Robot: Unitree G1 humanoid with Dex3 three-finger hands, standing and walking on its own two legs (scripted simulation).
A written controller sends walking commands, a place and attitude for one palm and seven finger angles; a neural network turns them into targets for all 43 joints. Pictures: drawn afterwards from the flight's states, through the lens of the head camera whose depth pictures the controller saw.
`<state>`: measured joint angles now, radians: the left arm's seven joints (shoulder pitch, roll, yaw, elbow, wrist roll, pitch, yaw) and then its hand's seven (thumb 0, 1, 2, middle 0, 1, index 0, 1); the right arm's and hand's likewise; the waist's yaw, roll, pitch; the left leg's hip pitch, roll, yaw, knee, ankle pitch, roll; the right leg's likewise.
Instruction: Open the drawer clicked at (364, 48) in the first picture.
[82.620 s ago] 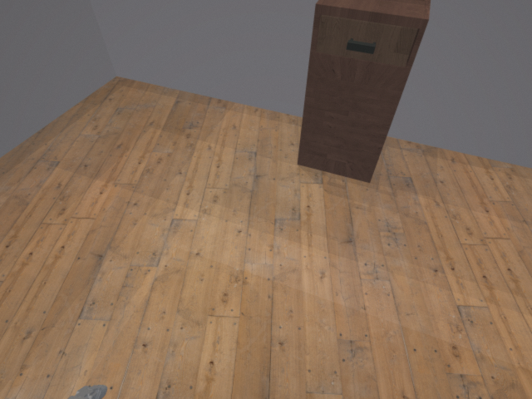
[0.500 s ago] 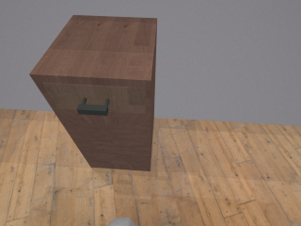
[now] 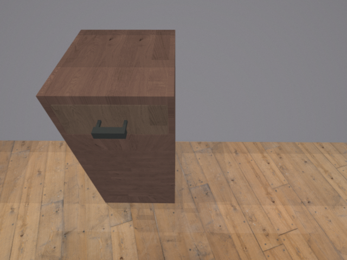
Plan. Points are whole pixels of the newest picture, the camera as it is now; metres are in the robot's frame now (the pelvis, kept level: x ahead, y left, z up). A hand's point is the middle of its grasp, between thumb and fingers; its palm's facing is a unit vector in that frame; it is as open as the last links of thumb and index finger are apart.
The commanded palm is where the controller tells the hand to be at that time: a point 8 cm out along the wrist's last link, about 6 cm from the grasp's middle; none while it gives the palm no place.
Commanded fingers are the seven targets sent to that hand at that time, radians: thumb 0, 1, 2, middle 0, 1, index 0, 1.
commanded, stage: come to a stop and stand still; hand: left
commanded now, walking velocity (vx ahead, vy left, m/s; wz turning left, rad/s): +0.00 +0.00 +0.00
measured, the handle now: (111, 127) +0.51 +0.24 -0.04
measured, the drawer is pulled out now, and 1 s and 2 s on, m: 0.00 0.00 0.00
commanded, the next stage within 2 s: look again from close up in 1.50 s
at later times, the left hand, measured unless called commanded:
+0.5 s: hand out of the picture +0.05 +0.17 -0.16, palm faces +0.04 -0.98 -0.21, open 7.3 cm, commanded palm none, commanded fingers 0.00 0.90 0.90 -0.20 -0.30 -0.20 -0.30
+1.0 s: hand out of the picture -0.02 +0.19 -0.17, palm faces +0.04 -0.99 -0.15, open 7.3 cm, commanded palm none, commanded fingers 0.00 0.90 0.90 -0.20 -0.30 -0.20 -0.30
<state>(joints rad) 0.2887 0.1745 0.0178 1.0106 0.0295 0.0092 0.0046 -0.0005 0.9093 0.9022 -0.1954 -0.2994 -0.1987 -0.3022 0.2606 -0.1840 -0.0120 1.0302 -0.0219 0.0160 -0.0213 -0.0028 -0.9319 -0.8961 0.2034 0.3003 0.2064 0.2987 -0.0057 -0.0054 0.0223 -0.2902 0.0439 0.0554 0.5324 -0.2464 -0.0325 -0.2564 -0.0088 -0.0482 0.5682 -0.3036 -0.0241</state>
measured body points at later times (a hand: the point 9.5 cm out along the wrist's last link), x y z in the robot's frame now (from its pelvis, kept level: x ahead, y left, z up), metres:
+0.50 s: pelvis +0.02 +0.00 +0.01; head +0.02 +0.00 +0.46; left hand +0.05 +0.23 -0.15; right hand +0.06 -0.23 -0.15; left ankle -0.01 +0.11 -0.73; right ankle -0.01 -0.09 -0.73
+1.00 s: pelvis +0.01 +0.03 +0.01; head +0.01 +0.04 +0.46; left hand -0.02 +0.24 -0.15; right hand -0.01 -0.18 -0.15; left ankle -0.01 +0.11 -0.73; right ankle -0.01 -0.09 -0.73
